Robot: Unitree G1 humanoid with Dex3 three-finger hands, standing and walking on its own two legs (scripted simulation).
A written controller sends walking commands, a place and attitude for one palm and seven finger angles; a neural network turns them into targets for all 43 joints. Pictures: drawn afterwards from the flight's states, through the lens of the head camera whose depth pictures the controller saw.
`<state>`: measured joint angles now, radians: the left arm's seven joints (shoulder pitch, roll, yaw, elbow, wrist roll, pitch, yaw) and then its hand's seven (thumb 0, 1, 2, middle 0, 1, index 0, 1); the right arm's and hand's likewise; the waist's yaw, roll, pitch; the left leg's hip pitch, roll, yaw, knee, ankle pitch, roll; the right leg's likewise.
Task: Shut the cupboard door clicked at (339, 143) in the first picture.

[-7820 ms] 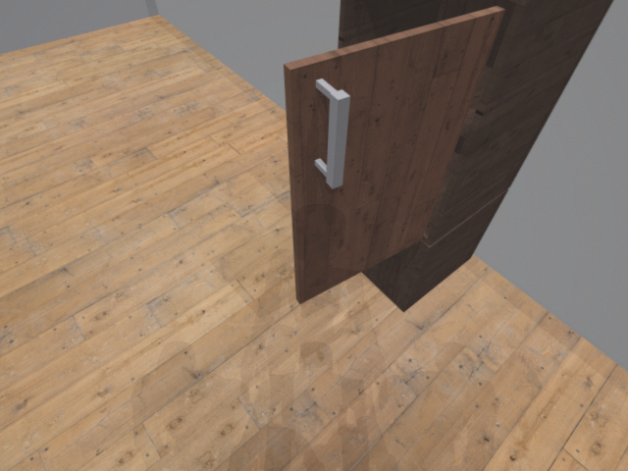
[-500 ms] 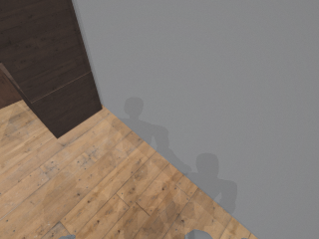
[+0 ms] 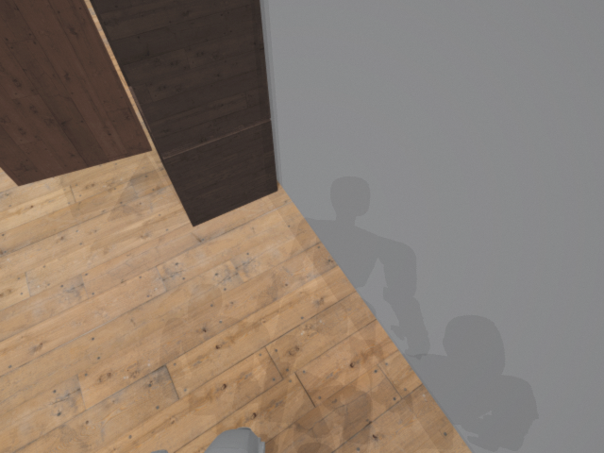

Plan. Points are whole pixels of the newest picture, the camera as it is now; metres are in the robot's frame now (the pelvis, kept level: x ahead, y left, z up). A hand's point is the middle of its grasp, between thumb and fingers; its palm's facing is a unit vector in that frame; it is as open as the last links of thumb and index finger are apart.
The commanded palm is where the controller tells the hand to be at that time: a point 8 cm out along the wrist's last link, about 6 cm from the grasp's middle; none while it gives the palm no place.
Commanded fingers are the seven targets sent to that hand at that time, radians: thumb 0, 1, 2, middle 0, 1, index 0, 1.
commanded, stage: turn to face it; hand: left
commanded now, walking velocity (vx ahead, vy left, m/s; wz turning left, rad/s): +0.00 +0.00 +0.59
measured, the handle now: out of the picture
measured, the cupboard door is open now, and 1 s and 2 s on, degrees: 83 83 83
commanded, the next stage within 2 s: take the last steps up to it in 0.60 s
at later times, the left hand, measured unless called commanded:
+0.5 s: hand out of the picture +0.07 +0.24 -0.16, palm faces +0.25 -0.94 -0.23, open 7.4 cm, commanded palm none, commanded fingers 0.00 0.90 0.90 -0.20 -0.30 -0.20 -0.30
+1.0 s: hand out of the picture -0.03 +0.19 -0.17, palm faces +0.48 -0.85 -0.21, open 7.4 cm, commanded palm none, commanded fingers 0.00 0.90 0.90 -0.20 -0.30 -0.20 -0.30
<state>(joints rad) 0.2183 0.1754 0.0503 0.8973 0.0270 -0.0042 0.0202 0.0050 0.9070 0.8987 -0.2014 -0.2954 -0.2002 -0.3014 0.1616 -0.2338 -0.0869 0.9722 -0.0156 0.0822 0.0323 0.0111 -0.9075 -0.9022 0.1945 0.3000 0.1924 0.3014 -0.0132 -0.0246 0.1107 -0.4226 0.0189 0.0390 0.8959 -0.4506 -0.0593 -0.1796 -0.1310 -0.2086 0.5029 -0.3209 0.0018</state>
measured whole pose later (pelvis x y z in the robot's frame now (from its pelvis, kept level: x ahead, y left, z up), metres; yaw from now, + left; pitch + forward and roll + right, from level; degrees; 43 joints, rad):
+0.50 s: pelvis +0.03 +0.02 +0.00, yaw +12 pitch +1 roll -1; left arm 0.17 0.21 0.07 0.92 0.02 0.04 0.01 0.01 0.91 0.90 -0.20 -0.29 -0.19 -0.30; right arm 0.19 -0.18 -0.04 0.95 -0.03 0.03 -0.01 0.01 -0.90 -0.90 0.20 0.30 0.20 0.30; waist -0.01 0.00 0.07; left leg -0.25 -0.04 -0.05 0.47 -0.25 0.04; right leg -0.39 -0.05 -0.03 0.82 -0.41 0.08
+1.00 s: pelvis +0.06 +0.03 +0.00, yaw +23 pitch +1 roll +2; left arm 0.34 0.17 0.07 1.04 0.03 -0.04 0.00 0.00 0.91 0.90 -0.20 -0.30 -0.20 -0.30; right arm 0.15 -0.20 -0.07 1.04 -0.02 0.05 0.03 0.01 -0.91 -0.90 0.19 0.30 0.19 0.30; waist 0.05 -0.04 0.07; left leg -0.40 0.03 0.06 0.78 -0.40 -0.04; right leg -0.10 -0.13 -0.20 0.41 -0.32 0.02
